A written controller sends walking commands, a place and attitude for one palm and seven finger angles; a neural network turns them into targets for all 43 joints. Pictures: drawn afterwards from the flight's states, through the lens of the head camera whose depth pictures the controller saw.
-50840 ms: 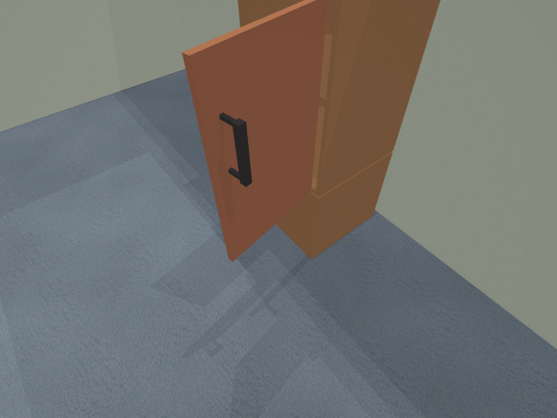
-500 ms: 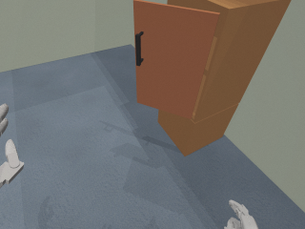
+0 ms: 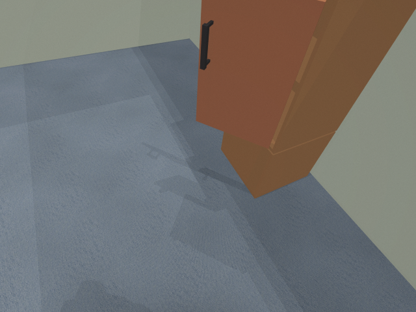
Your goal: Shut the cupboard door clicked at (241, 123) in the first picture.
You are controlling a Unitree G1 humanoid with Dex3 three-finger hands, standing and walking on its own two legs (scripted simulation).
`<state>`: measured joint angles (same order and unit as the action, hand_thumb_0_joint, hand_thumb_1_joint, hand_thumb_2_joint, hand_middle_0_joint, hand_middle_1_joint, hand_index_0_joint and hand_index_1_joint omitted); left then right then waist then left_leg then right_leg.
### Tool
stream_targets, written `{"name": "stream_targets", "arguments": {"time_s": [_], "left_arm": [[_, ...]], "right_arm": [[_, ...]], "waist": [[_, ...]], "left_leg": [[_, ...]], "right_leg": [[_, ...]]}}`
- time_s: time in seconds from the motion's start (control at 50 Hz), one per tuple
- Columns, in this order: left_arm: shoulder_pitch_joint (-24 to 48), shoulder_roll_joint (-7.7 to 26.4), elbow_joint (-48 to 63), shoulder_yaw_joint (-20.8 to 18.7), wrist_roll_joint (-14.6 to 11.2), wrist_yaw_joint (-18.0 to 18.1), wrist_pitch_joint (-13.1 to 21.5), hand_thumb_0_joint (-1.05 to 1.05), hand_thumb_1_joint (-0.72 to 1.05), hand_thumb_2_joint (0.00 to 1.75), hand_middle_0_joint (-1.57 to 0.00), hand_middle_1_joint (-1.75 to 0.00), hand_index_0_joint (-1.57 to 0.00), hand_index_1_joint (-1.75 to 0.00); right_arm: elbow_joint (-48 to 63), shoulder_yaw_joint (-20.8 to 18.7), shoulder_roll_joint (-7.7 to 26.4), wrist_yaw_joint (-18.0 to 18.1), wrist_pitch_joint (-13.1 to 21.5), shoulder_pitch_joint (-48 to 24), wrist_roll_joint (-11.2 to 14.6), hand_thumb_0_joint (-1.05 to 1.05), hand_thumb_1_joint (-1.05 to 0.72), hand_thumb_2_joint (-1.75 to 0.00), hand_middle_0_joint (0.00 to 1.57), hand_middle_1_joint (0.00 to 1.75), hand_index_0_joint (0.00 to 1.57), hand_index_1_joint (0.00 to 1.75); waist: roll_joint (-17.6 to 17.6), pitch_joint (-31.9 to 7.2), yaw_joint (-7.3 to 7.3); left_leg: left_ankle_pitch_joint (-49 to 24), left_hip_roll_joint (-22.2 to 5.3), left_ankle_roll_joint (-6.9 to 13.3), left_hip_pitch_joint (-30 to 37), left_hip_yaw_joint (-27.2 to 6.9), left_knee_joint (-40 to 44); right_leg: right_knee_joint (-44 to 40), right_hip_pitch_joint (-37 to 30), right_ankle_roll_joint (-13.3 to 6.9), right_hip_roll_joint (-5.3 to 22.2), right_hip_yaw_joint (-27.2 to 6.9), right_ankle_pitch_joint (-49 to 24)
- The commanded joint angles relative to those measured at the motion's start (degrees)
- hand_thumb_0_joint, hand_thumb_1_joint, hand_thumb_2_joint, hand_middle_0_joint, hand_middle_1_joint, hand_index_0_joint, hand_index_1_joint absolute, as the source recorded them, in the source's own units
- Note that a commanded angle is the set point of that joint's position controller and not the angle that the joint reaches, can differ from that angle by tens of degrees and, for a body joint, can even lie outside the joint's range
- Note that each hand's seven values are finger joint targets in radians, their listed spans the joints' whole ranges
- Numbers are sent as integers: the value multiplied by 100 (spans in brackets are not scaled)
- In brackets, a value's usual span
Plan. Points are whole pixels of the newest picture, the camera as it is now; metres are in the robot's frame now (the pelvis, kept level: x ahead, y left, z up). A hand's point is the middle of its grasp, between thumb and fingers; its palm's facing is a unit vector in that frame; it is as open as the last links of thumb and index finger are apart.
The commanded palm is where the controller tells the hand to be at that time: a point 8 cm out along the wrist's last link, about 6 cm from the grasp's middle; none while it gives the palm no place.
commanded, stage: let the arm hang, fingers relaxed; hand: left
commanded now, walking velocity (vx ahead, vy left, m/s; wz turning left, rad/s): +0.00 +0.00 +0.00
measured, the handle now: (206, 45) +0.92 +0.06 +0.05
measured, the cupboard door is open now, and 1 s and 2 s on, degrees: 38 38 38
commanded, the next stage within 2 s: look to check the result in 0.70 s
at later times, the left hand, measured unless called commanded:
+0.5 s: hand out of the picture -0.02 +0.18 -0.17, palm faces +0.00 -0.98 -0.19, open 7.4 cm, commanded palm none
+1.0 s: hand out of the picture +0.01 +0.19 -0.17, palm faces -0.02 -0.97 -0.24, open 7.4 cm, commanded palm none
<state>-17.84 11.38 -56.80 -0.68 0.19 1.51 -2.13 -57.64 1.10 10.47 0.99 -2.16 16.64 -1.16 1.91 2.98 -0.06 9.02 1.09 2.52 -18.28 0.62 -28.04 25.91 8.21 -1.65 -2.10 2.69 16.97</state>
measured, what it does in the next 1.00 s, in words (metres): stands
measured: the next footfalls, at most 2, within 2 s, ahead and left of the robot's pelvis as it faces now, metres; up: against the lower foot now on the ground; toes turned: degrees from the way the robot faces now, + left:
none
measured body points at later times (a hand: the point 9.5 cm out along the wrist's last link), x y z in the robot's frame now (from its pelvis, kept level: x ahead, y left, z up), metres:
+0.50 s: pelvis +0.00 +0.01 +0.00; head -0.02 +0.01 +0.45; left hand -0.02 +0.23 -0.15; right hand -0.01 -0.22 -0.16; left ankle +0.07 +0.09 -0.74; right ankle -0.03 -0.10 -0.74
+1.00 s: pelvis +0.01 +0.00 +0.01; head +0.01 -0.01 +0.46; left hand +0.01 +0.25 -0.15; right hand +0.00 -0.25 -0.15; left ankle +0.07 +0.09 -0.74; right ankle -0.03 -0.10 -0.74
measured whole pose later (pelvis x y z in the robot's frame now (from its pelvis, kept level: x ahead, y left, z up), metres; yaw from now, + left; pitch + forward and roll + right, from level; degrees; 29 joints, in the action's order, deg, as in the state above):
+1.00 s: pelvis +0.01 +0.00 +0.01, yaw -2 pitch -2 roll +0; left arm -15.5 11.8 -66.0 -0.3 0.4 1.5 0.0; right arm -64.8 -0.6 12.1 1.8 -0.6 14.8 -0.5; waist -1.0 2.6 -0.8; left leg 6.9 1.0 2.2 -13.0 2.4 -21.8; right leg 21.1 4.2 -1.7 -2.0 0.7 14.9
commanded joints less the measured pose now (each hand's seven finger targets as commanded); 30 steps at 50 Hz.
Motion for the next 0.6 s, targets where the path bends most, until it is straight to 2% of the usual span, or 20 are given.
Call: {"name": "stream_targets", "arguments": {"time_s": [0.0, 0.04, 0.1, 0.12, 0.28, 0.34, 0.42, 0.5, 0.58], "left_arm": [[-354, 505, -207, -93, 33, -11, 215, 0, 90, 90, -20, -30, -20, -30], [-443, 515, -411, -76, 36, -7, 234, 0, 90, 90, -20, -30, -20, -30], [-540, 439, -643, -46, 32, 11, 249, 0, 90, 90, -20, -30, -20, -30], [-547, 421, -698, -36, 35, 19, 242, 0, 90, 90, -20, -30, -20, -30], [-748, 355, -887, -39, 65, 47, 227, 0, 90, 90, -20, -30, -20, -30], [-758, 381, -875, -48, 74, 53, 240, 0, 90, 90, -20, -30, -20, -30], [-613, 373, -841, -61, 76, 51, 246, 0, 90, 90, -20, -30, -20, -30], [-525, 400, -795, -68, 69, 47, 267, 0, 90, 90, -20, -30, -20, -30], [-394, 457, -753, -87, 69, 37, 256, 0, 90, 90, -20, -30, -20, -30]], "right_arm": [[68, -214, 681, 123, 201, 41, 33, 0, -90, -90, 20, 30, 20, 30], [-49, -245, 750, 139, 197, 100, 59, 0, -90, -90, 20, 30, 20, 30], [-244, -254, 698, 151, 200, 229, 63, 0, -90, -90, 20, 30, 20, 30], [-293, -260, 696, 155, 188, 251, 61, 0, -90, -90, 20, 30, 20, 30], [-458, -289, 644, 153, 182, 305, 53, 0, -90, -90, 20, 30, 20, 30], [-467, -295, 654, 148, 194, 292, 59, 0, -90, -90, 20, 30, 20, 30], [-486, -297, 621, 144, 202, 269, 44, 0, -90, -90, 20, 30, 20, 30], [-472, -285, 596, 137, 217, 226, 40, 0, -90, -90, 20, 30, 20, 30], [-467, -285, 632, 136, 217, 192, 36, 0, -90, -90, 20, 30, 20, 30]], "waist": [[-773, -227, -18], [-464, -105, -8], [-246, -15, -47], [-169, 129, -59], [-97, 331, -28], [-154, 275, -16], [-150, 442, -44], [-213, 423, -49], [-321, 440, -52]], "left_leg": [[417, -718, 58, 583, -877, 943], [438, -736, 73, 615, -857, 957], [531, -732, 71, 721, -792, 1028], [692, -740, 75, 697, -818, 1094], [1048, -740, 94, 577, -815, 1291], [927, -724, 99, 648, -795, 1257], [930, -707, 74, 585, -781, 1292], [642, -665, 44, 648, -675, 1177], [772, -675, 29, 567, -728, 1229]], "right_leg": [[-756, 268, -227, 634, -726, -149], [-846, 320, -227, 629, -728, -126], [-908, 428, -223, 654, -741, -17], [-917, 532, -221, 637, -743, 110], [-874, 673, -186, 602, -740, 298], [-895, 692, -189, 615, -763, 238], [-917, 773, -176, 614, -790, 263], [-986, 757, -181, 673, -811, 159], [-979, 691, -179, 656, -789, 173]]}}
